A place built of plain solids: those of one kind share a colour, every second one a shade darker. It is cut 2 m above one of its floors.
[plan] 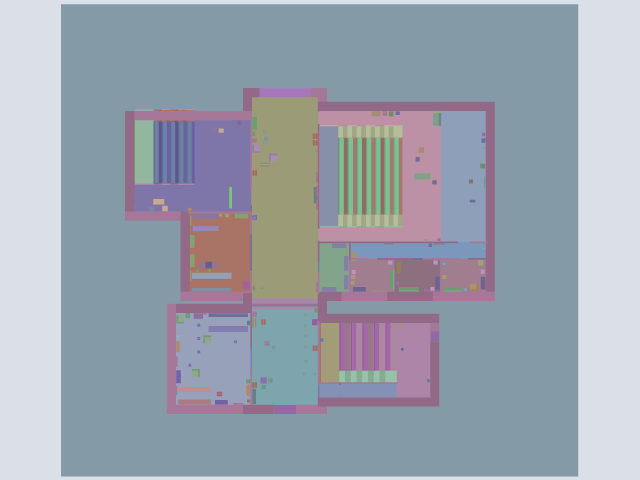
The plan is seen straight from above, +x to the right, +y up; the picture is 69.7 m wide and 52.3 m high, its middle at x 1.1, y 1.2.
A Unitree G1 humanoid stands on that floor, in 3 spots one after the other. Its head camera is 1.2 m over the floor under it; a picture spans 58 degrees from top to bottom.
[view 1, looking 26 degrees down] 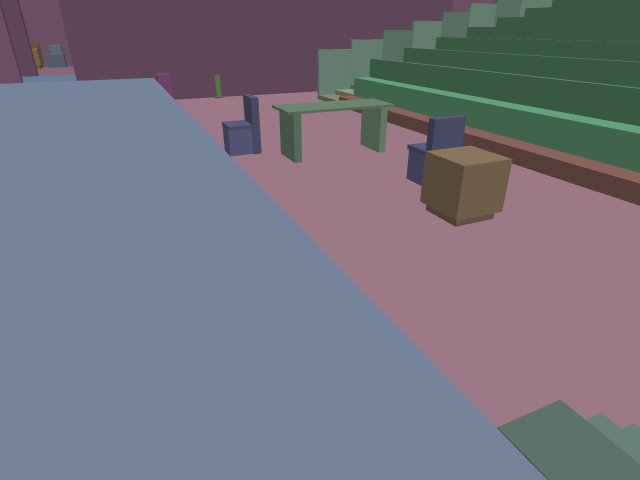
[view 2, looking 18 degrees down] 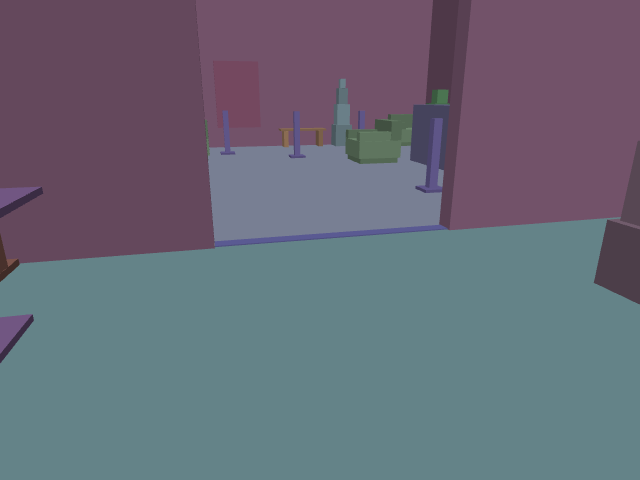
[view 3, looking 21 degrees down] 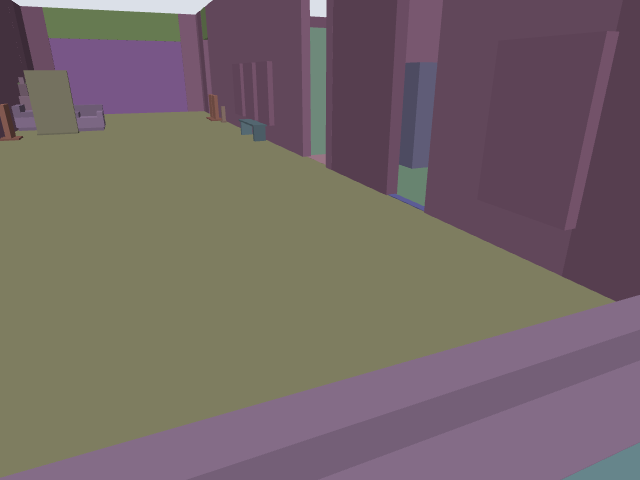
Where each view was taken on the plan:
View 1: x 15.26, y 14.35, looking -114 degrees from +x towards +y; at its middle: floor_main_hall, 4.10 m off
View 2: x -2.73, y -12.82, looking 166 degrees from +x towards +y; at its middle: floor_street_high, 3.88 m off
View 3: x -2.73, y -6.98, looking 67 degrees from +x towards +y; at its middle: floor_street_low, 5.02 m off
